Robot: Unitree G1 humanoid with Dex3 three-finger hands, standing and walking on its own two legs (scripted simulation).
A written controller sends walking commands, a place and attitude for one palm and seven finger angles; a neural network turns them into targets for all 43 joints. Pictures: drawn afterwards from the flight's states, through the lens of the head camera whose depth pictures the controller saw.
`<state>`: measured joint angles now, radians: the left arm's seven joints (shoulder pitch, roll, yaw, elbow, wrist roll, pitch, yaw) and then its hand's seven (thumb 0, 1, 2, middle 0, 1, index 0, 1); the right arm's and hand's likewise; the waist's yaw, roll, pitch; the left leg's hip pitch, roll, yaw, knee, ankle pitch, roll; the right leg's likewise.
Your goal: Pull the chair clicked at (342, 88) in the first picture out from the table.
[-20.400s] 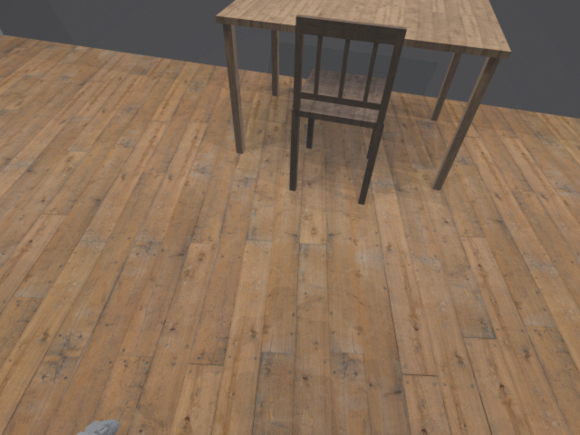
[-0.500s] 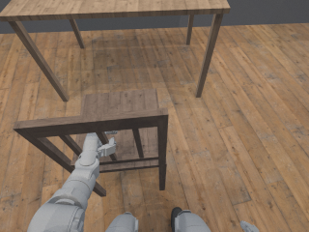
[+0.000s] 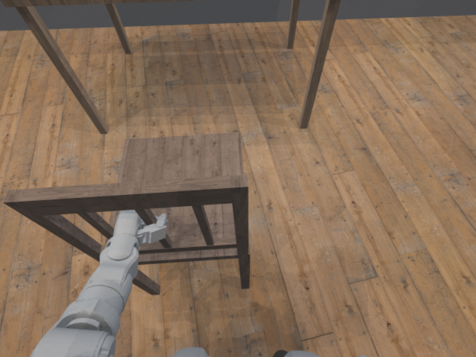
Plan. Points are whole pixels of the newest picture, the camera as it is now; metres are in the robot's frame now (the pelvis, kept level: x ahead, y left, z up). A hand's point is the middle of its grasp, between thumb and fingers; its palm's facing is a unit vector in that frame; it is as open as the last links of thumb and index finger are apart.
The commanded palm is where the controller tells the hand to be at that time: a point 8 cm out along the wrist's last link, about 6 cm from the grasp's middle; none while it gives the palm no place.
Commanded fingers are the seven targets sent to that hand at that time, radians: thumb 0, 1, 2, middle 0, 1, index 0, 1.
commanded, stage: stop walking, hand still on the chair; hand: left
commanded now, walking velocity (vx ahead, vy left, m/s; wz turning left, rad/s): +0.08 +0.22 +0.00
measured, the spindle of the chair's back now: (155, 227) +0.35 +0.19 -0.10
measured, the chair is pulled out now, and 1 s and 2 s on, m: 0.62 0.72 0.72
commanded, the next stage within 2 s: open the thumb and straighten the fingers in 0.80 s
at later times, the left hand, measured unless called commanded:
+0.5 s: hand (172, 270) +0.26 +0.13 -0.06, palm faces -0.01 -0.98 -0.18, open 5.0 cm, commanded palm +0.24 +0.19 -0.05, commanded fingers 0.00 0.90 0.90 -0.50 -1.45 -0.50 -1.45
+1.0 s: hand (169, 273) +0.25 +0.14 -0.06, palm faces +0.00 -0.99 -0.14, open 5.2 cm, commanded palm +0.22 +0.19 -0.04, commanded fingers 0.00 0.17 0.55 -0.50 -1.45 -0.50 -1.45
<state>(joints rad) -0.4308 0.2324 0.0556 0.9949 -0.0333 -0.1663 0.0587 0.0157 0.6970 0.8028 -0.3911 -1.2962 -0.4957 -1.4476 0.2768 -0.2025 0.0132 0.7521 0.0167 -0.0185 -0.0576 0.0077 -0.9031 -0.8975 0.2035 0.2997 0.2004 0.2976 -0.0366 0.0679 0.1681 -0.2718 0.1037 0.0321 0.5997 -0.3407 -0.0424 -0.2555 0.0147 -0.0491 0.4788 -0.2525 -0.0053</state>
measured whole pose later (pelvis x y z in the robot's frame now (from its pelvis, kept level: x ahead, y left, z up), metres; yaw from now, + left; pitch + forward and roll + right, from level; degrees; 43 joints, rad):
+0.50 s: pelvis -0.03 +0.02 +0.00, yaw +0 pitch -2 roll +0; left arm -0.23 0.10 -0.05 0.90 -0.02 -0.13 0.10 0.01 0.73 0.81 -0.32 -1.35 -0.50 -1.45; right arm 0.21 -0.22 0.00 0.69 0.02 0.03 -0.11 0.01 -0.91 -0.90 0.20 0.30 0.19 0.30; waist -0.03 0.02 0.06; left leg -0.19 0.04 0.06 0.49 -0.26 -0.02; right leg -0.24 -0.05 -0.02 0.50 -0.22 0.02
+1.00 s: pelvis -0.03 +0.01 +0.00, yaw +0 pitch +1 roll +1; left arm -0.11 0.14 -0.03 0.75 -0.06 -0.13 0.07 0.01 0.69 0.82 -0.38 -1.36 -0.50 -1.45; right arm 0.24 -0.24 0.00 0.72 0.05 0.00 -0.07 0.01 -0.91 -0.90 0.20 0.30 0.20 0.30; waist -0.06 0.00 0.01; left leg -0.26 0.04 0.06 0.50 -0.26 -0.02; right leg -0.32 -0.05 -0.02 0.53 -0.23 0.02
